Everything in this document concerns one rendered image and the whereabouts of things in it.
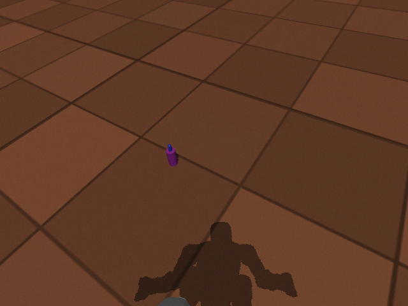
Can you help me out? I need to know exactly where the bottle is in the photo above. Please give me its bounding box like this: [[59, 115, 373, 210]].
[[166, 144, 178, 166]]

